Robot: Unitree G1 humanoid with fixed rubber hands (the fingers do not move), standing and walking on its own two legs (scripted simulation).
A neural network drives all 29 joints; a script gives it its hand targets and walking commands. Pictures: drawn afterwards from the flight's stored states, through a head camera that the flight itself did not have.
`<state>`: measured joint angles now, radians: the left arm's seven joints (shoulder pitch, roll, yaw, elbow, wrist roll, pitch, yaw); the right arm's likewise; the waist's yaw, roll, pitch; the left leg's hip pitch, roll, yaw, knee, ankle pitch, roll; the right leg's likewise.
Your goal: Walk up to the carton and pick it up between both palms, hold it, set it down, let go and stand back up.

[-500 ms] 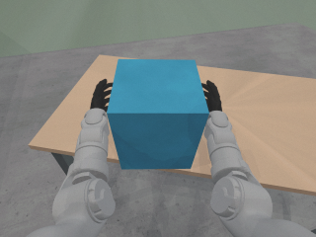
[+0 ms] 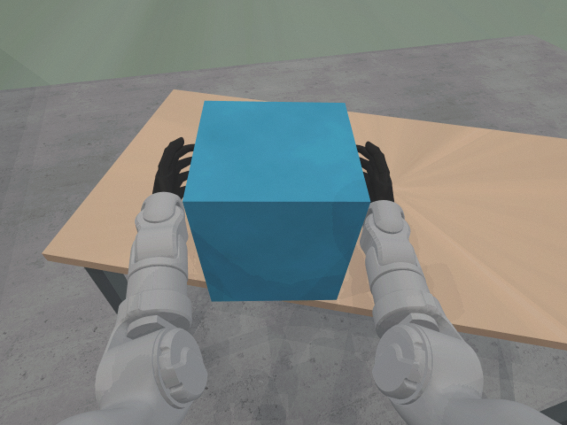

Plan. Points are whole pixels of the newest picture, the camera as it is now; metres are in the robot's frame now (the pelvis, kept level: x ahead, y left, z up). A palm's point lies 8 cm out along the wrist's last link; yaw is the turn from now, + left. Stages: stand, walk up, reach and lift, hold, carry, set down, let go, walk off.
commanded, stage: reach and lift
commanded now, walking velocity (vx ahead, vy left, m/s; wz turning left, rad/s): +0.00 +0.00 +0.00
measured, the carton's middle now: (275, 207) +0.42 +0.03 +0.08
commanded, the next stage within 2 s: none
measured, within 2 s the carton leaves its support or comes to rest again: leaves its support in 0.18 s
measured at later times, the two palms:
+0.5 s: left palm (169, 194) +0.39 +0.18 +0.13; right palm (378, 198) +0.40 -0.12 +0.13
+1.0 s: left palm (181, 187) +0.39 +0.16 +0.15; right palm (400, 191) +0.39 -0.14 +0.16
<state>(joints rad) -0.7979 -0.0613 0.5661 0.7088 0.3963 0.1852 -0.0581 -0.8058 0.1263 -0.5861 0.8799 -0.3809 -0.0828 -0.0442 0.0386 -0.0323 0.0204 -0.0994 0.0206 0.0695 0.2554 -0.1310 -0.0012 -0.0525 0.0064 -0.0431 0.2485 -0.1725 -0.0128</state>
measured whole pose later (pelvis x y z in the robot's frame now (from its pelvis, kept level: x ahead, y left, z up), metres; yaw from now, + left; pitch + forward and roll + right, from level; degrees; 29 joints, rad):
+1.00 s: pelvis -0.02 -0.01 +0.00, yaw -1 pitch -1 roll +0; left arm -0.83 -0.03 0.49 0.81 0.35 0.10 0.02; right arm -0.84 0.03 -0.49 1.05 -0.25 -0.21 -0.08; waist 0.03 -0.08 -0.04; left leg -0.13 0.05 0.10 0.24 -0.10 -0.01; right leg -0.08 0.02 -0.06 0.21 -0.12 -0.03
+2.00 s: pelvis -0.03 +0.00 +0.00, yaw +0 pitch -7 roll +0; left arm -0.88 0.01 0.38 0.49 0.32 0.64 0.03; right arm -0.96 -0.07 -0.15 0.95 0.13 0.19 -0.14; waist -0.06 -0.06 -0.02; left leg -0.05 0.04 0.08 0.30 -0.12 0.00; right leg 0.01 0.01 -0.08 0.27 -0.15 -0.02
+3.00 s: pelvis -0.03 +0.00 +0.00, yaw +1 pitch -6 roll -1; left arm -0.89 0.04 0.39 0.39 0.26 0.83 0.01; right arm -1.08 -0.15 -0.01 0.85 0.32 0.47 -0.22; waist -0.10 0.00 -0.12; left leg -0.09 0.03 0.05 0.35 -0.15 0.00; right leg -0.01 0.02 -0.06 0.28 -0.16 -0.02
